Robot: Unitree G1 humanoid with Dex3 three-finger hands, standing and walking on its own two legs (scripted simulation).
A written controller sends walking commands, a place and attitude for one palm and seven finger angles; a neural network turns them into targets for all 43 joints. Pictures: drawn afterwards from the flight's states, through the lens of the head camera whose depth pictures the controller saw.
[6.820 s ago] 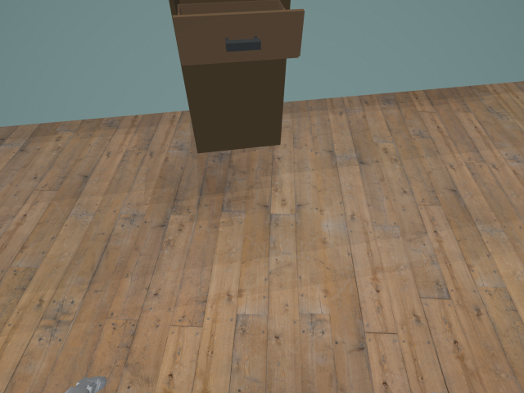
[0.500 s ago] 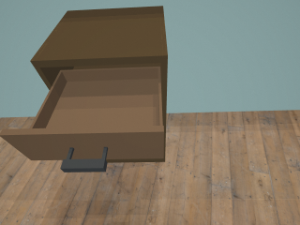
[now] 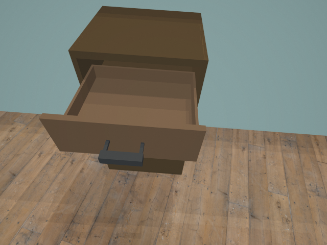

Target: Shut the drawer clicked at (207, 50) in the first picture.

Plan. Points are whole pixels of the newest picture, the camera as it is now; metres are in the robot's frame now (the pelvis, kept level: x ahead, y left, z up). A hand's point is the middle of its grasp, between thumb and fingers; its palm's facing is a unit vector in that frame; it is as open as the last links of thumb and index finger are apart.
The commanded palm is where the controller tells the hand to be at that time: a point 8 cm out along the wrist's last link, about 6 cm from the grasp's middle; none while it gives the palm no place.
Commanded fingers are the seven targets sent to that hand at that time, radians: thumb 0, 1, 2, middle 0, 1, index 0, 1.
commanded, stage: come to a stop and stand still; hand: left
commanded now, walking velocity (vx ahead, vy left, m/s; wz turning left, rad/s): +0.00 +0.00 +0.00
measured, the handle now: (123, 151) +0.36 +0.15 -0.01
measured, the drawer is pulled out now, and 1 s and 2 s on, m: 0.30 0.30 0.30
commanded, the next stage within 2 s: look again from close up in 0.52 s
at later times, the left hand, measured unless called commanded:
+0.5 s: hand out of the picture -0.03 +0.14 -0.18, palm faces +0.01 -0.99 -0.16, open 7.3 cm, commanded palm none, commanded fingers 0.00 0.90 0.90 -0.20 -0.30 -0.20 -0.30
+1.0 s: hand out of the picture +0.03 +0.19 -0.18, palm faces +0.00 -0.98 -0.22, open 7.3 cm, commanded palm none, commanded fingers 0.00 0.90 0.90 -0.20 -0.30 -0.20 -0.30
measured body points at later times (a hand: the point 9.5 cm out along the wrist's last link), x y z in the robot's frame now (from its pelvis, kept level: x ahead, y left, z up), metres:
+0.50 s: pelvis -0.02 -0.02 +0.00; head -0.01 -0.02 +0.45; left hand -0.03 +0.19 -0.16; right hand -0.06 -0.22 -0.16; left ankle +0.00 +0.11 -0.74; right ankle -0.04 -0.11 -0.74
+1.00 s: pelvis +0.00 +0.02 -0.01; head +0.01 +0.01 +0.44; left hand +0.03 +0.24 -0.16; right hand +0.01 -0.21 -0.17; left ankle +0.00 +0.11 -0.74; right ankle -0.04 -0.11 -0.74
